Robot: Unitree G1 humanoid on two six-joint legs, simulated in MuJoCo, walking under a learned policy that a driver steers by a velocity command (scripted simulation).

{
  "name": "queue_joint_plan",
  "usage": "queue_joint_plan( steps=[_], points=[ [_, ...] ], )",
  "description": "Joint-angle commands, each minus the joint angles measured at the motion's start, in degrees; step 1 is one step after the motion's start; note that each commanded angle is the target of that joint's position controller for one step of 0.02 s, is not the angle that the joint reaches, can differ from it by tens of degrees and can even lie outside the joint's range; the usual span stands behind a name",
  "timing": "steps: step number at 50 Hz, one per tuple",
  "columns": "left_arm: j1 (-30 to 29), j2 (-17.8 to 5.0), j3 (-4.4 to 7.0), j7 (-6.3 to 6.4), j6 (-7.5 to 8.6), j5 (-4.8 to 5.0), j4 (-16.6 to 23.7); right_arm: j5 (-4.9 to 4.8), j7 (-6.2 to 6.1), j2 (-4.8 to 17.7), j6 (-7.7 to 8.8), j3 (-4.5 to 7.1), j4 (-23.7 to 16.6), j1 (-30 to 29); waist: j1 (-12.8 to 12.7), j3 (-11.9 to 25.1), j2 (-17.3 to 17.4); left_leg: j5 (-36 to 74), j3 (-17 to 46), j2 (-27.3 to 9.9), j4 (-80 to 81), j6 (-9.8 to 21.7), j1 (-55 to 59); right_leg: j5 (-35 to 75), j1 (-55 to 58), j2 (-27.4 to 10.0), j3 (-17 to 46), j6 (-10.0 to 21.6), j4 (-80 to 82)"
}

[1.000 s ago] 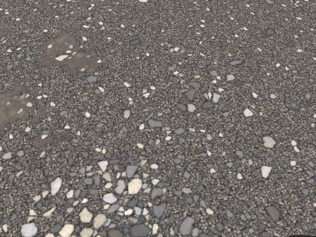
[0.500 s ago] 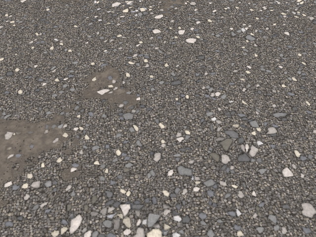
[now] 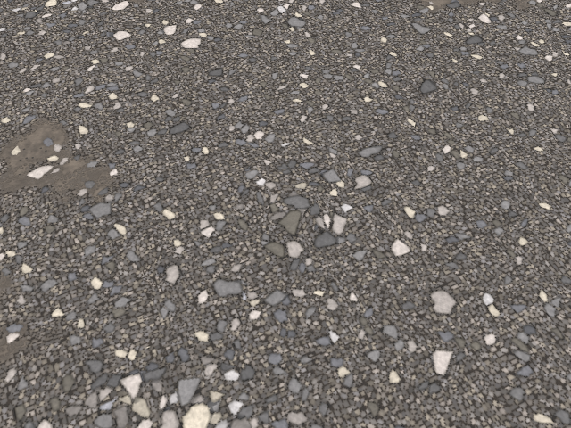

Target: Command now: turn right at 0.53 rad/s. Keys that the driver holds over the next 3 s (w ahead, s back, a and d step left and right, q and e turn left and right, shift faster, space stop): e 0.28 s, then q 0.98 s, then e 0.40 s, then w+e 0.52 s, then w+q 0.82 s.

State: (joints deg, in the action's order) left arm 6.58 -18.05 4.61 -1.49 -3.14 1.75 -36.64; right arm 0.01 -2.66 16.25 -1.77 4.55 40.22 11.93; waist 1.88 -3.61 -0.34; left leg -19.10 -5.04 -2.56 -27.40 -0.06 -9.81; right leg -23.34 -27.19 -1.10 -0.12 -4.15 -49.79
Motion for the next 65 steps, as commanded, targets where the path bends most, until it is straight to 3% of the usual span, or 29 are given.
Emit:
queue_joint_plan(
  steps=[1, 3, 4, 5, 6, 7, 8, 10, 17, 23, 24, 26, 27, 29, 31, 35, 36, 38, 40, 41, 45, 48, 50, 51, 52, 53, 54, 56, 65],
  points=[
    [-2.8, -4.3, 1.12, -0.69, 0.61, 0.00, 5.9, -0.84, 0.22, 11.5, 0.49, 3.24, -3.2, -0.6, 0.7, 6.8, 10.2, 38.0, 6.3, -13.5, 2.4, 10.5, 6.9, 3.0, 2.5, 1.1, -4.3, 1.1, 9.2],
    [1.8, -5.1, 2.06, -0.42, 0.30, -0.43, 4.7, -1.98, 0.63, 10.9, 1.27, 3.02, -2.9, -1.7, -2.2, 7.8, 9.4, 35.2, 3.3, -12.3, -3.7, 7.5, 3.7, 11.5, 11.2, 3.3, -6.0, 3.8, 20.2],
    [5.4, -7.5, 3.15, 0.33, 0.34, -0.68, 4.2, -1.69, 1.07, 9.2, 2.09, 2.60, -1.9, 1.0, -3.6, 9.6, 5.0, 30.4, -0.4, -9.3, -12.0, 3.7, -1.5, 21.3, 20.2, 2.9, -2.2, 6.3, 25.8],
    [8.9, -14.6, 4.79, 1.48, 0.57, -0.91, 5.2, 1.28, 1.23, 6.0, 2.53, 1.50, -4.0, 0.4, -3.7, 11.8, -9.9, 1.6, -3.3, -3.5, -29.3, -2.1, -18.5, 47.0, 33.2, -11.0, 18.3, 12.6, 25.9],
    [9.1, -16.4, 4.43, 0.95, 1.77, -3.28, 5.7, 1.79, 0.98, 5.2, 2.69, 0.87, -6.4, -3.4, -5.1, 16.9, -15.7, -22.3, 5.4, 4.0, -41.9, -4.2, -27.5, 52.6, 31.6, -22.8, 35.6, 26.3, 27.7],
    [8.0, -13.0, 3.41, 0.38, 2.95, -3.06, 5.6, 0.51, 0.99, 8.1, 2.30, 1.67, -5.8, -4.6, -6.2, 16.0, -7.5, -20.9, 10.1, 1.6, -46.3, -4.1, -28.1, 45.3, 29.1, -21.2, 30.8, 26.4, 29.1],
    [5.4, -11.0, 2.72, 0.57, 3.54, -2.41, 5.1, -0.25, 0.84, 8.2, 1.98, 1.71, -5.5, -5.2, -4.4, 11.3, -6.3, -15.9, 10.0, 0.6, -45.3, -3.5, -28.3, 38.5, 24.8, -17.1, 24.9, 22.7, 29.3],
    [0.6, -9.0, 2.14, 1.48, 3.16, -0.86, 5.2, 0.77, -0.23, 8.9, 1.38, 2.29, -4.2, -4.3, -1.9, 7.7, -4.1, -7.4, 10.1, -0.5, -38.7, -3.7, -26.4, 29.1, 18.8, -11.4, 19.7, 17.5, 30.1],
    [0.2, -6.8, 1.13, 3.08, 2.29, -1.87, 4.8, 0.18, 0.54, 4.9, 1.33, 0.69, -2.6, -2.7, -2.1, 10.2, -7.4, 0.2, 8.7, 0.8, -24.0, -5.4, -17.7, 20.3, 15.7, -8.3, 17.1, 16.8, 30.5],
    [-0.1, -3.1, -1.40, 1.70, 2.84, -3.12, 1.5, -0.14, 2.14, 3.6, 2.09, -0.40, -2.0, -1.9, -1.7, 6.4, -7.3, 6.0, 5.9, 0.6, -2.7, -2.6, -1.7, 7.0, 8.5, -7.7, 15.8, 14.7, 29.9],
    [1.9, -2.8, -1.62, 1.61, 3.18, -3.15, 0.4, 0.40, 2.23, 4.4, 2.25, -0.45, -2.3, -2.3, -1.7, 5.4, -5.6, 10.4, 6.8, 0.5, 2.1, -1.6, 0.2, 6.2, 8.1, -6.3, 15.0, 12.4, 29.1],
    [6.5, -4.7, -0.90, 1.79, 3.96, -4.04, 0.1, 0.62, 1.78, 11.6, 2.42, 0.74, -4.1, -3.7, -6.3, 4.9, 4.8, 24.8, 15.6, -6.3, 0.9, 2.7, -0.8, 3.4, 7.9, 0.4, 8.9, 7.4, 22.7],
    [4.5, -4.0, -0.90, 2.30, 3.97, -3.95, 0.5, 0.04, 2.06, 11.2, 2.44, 1.07, -3.3, -4.0, -5.6, 4.8, 10.2, 15.3, 18.4, -6.5, 3.7, 5.5, -7.1, 5.7, 11.9, 3.0, 3.9, 5.0, 20.6],
    [1.0, -4.5, -0.27, 3.21, 3.36, -3.21, 1.1, 0.16, 2.22, 8.3, 2.70, 0.37, -3.8, -4.3, -4.2, 4.1, 10.8, 10.7, 21.2, -6.6, 6.1, 5.6, -10.4, 8.5, 14.7, 2.8, 2.2, 4.7, 17.5],
    [1.7, -3.8, 0.06, 3.42, 2.60, -3.01, 1.5, -0.22, 2.01, 9.0, 2.85, 0.72, -4.5, -3.7, -3.7, 4.3, 10.7, 11.7, 22.2, -5.9, 4.7, 5.4, -10.1, 9.1, 14.4, 2.6, 1.9, 5.5, 17.1],
    [3.1, -3.2, 1.03, 2.80, 2.78, -2.66, 1.7, -0.80, 1.18, 8.3, 1.80, 0.95, -6.8, -2.9, -2.9, 5.9, 3.9, 11.3, 19.8, -1.8, -2.3, 3.7, -12.5, 10.7, 16.0, -0.5, 3.4, 7.8, 20.5],
    [3.9, -4.0, 1.44, 2.70, 2.76, -2.65, 1.6, -0.86, 1.08, 7.4, 1.53, 0.81, -7.5, -2.8, -2.7, 6.0, -0.2, 9.4, 16.9, 0.6, -6.5, 2.3, -14.9, 11.5, 17.3, -3.4, 6.6, 9.6, 23.5],
    [4.7, -6.4, 2.07, 2.78, 2.95, -2.74, 1.5, -0.65, 1.29, 6.3, 0.94, 0.71, -8.5, -1.5, -2.2, 6.7, -11.0, -5.1, 9.0, 4.2, -20.5, -1.0, -20.7, 21.1, 20.2, -17.0, 19.3, 18.0, 30.0],
    [4.7, -5.6, 1.53, 3.44, 3.83, -2.99, 2.4, -0.90, 1.81, 8.5, 0.34, 1.96, -8.8, -2.6, -3.1, 6.9, -6.4, -17.1, 10.1, 1.4, -39.8, -2.6, -25.9, 34.3, 20.9, -23.5, 22.3, 23.4, 30.5],
    [2.6, -5.9, 1.62, 3.63, 4.00, -2.57, 2.5, -1.29, 1.93, 7.4, -0.13, 1.84, -8.5, -2.0, -1.9, 6.3, -3.8, -15.0, 10.6, -0.2, -39.7, -2.9, -26.4, 33.7, 20.6, -21.5, 17.9, 21.5, 30.1],
    [0.3, -7.9, 2.44, 3.75, 2.77, -2.06, 1.8, -1.41, 3.07, 3.9, -0.68, 0.19, -9.4, -4.0, -2.9, 6.8, -7.5, -7.2, 4.5, -0.6, -24.7, -3.3, -17.4, 35.0, 18.4, -14.2, 3.3, 16.5, 28.8],
    [1.8, -9.0, 2.81, 3.50, 2.17, -0.91, 0.9, -1.73, 4.06, 5.5, -0.88, 0.84, -9.8, -2.3, -2.6, 9.3, -8.7, -1.0, 1.3, 1.4, -12.1, -1.9, -10.9, 33.8, 20.3, -15.3, 1.0, 15.1, 25.4],
    [3.5, -7.5, 2.44, 3.16, 2.37, 0.02, -0.3, -1.14, 3.66, 6.9, -1.16, 1.85, -8.5, 1.8, -0.9, 9.7, -6.0, 8.7, 0.5, 4.2, 0.0, 1.0, -1.1, 24.7, 15.5, -13.4, -2.8, 10.3, 18.4],
    [5.7, -4.9, 1.82, 2.80, 2.56, -1.49, -0.6, -1.08, 2.91, 11.5, -1.01, 3.25, -8.9, 3.4, -1.4, 9.1, 4.6, 24.6, 11.7, -2.3, 3.8, 4.4, 7.4, 10.9, 5.0, -9.0, -7.8, 5.1, 6.6],
    [2.5, -2.5, 0.60, 2.94, 2.70, -4.28, 3.1, 0.42, 2.42, 18.3, -0.40, 4.15, -11.5, 2.9, -1.7, 7.9, 19.7, 41.3, 36.4, -19.0, 5.8, 16.2, 10.2, -16.3, -12.4, -0.1, -7.5, -0.3, -9.0],
    [-2.3, -5.4, 1.42, 3.36, 2.98, -3.09, 3.7, 2.10, 3.03, 15.9, 1.00, 3.50, -11.2, 5.3, 3.1, 12.7, 12.2, 40.1, 37.8, -21.0, 7.0, 22.3, 7.8, -18.2, -12.4, 0.8, 2.7, -0.5, -19.1],
    [-2.4, -6.0, 1.64, 3.55, 2.77, -1.68, 3.6, 2.05, 3.11, 14.6, 1.98, 2.90, -10.5, 3.0, 1.1, 10.2, 9.9, 33.5, 32.8, -17.7, 7.4, 20.0, 5.8, -13.2, -13.6, -0.1, 4.3, 0.2, -21.0],
    [-0.9, -6.9, 2.27, 4.42, 2.40, -2.36, 1.6, -0.26, 2.30, 11.3, 2.03, 2.02, -10.6, -2.8, -1.6, 7.3, 6.4, 26.5, 26.5, -11.7, 6.9, 13.7, 3.2, -3.5, -13.4, -1.5, 5.1, 0.4, -17.7],
    [-0.7, -3.2, 0.74, 3.28, 2.78, -1.66, -0.1, 0.05, 0.50, 9.8, 0.70, 1.22, -10.2, -2.9, -1.2, 9.8, 8.5, 20.1, 24.9, -7.7, 6.3, 12.7, 2.4, 4.5, -3.2, 0.9, 4.4, -1.4, -0.1]
  ],
)
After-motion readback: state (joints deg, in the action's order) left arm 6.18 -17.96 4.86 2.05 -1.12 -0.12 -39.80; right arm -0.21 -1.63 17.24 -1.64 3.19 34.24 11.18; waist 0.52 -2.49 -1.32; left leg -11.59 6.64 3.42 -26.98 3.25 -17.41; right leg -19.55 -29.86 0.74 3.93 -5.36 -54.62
